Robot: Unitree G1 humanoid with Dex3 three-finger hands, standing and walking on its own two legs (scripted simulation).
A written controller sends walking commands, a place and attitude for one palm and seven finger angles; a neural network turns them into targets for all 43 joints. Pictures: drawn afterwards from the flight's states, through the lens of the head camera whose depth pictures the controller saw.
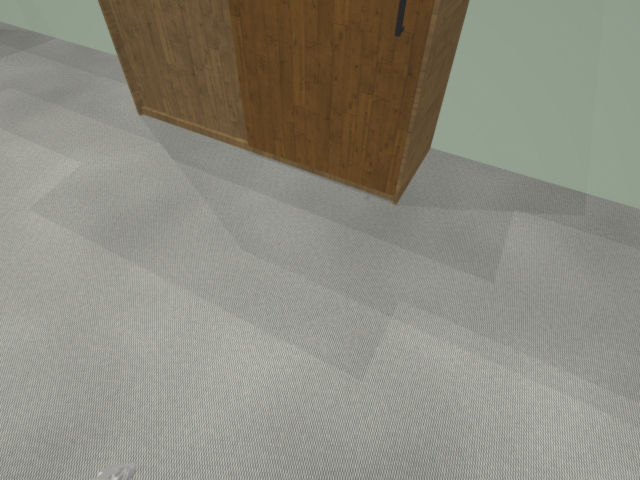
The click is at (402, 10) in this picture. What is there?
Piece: wardrobe's sliding door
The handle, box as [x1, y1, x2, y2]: [395, 0, 405, 36]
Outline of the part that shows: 405,0 400,0 395,29 395,35 399,36 403,30 403,26 401,25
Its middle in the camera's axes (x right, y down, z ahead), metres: +0.27 -0.79 +1.24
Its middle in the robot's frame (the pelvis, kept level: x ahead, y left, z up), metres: +1.48 -0.19 +0.12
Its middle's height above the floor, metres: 0.89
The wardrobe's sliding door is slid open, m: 0.00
